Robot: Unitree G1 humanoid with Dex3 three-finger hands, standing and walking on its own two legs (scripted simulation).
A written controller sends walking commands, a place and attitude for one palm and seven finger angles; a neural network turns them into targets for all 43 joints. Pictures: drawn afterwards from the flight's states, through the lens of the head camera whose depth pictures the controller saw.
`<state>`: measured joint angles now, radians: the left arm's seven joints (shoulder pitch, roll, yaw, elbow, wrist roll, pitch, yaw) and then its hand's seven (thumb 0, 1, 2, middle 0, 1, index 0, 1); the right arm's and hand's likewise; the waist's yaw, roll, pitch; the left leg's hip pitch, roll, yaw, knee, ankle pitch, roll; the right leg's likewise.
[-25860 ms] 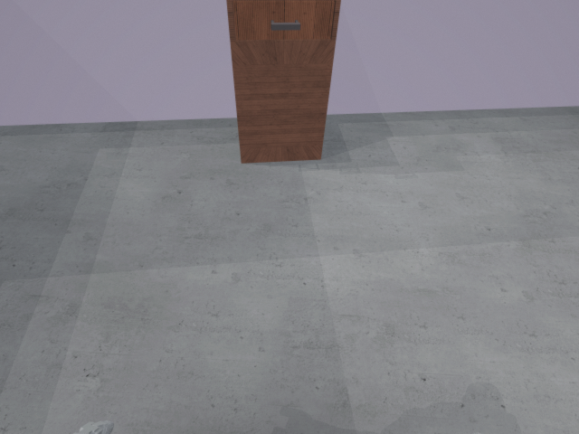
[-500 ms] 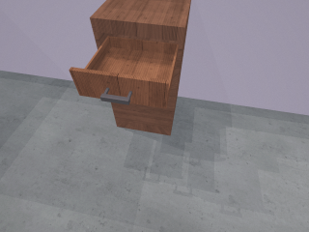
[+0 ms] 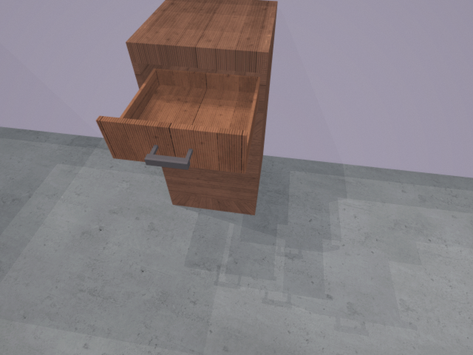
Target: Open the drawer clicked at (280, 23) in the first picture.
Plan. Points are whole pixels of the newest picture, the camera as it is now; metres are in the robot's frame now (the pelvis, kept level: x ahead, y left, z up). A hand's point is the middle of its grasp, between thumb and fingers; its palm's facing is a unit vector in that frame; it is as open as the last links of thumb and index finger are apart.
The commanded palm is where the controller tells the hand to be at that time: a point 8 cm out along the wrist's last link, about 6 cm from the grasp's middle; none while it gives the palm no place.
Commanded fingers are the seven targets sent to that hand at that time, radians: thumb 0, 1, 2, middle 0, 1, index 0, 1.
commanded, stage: look to check the result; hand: left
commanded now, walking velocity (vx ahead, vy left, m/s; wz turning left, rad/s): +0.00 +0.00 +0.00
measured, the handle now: (170, 156) +0.59 +0.20 -0.06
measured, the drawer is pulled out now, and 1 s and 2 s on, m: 0.30 0.30 0.30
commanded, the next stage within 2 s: stand and wait in 0.56 s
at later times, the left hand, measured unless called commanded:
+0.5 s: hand out of the picture +0.07 +0.24 -0.16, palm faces -0.03 -0.94 -0.33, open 7.4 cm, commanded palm none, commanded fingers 0.00 0.90 0.90 -0.20 -0.30 -0.20 -0.30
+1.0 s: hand out of the picture +0.12 +0.25 -0.15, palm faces -0.05 -0.94 -0.34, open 7.4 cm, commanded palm none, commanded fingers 0.00 0.90 0.90 -0.20 -0.30 -0.20 -0.30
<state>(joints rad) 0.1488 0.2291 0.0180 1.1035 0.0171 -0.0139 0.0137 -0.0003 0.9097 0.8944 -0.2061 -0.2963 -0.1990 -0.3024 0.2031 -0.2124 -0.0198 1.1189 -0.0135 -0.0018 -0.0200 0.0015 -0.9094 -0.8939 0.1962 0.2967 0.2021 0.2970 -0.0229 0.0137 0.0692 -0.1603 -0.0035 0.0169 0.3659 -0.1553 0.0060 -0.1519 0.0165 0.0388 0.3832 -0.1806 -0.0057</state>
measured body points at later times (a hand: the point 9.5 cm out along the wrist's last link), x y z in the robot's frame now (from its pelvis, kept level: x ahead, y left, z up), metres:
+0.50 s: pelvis +0.01 +0.00 +0.00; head +0.03 -0.01 +0.45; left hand +0.07 +0.29 -0.14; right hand +0.06 -0.28 -0.14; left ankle +0.03 +0.11 -0.75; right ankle +0.02 -0.12 -0.75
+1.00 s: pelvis +0.03 +0.00 +0.00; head +0.05 +0.00 +0.45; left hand +0.12 +0.29 -0.13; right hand +0.10 -0.30 -0.13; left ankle +0.03 +0.11 -0.75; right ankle +0.02 -0.12 -0.75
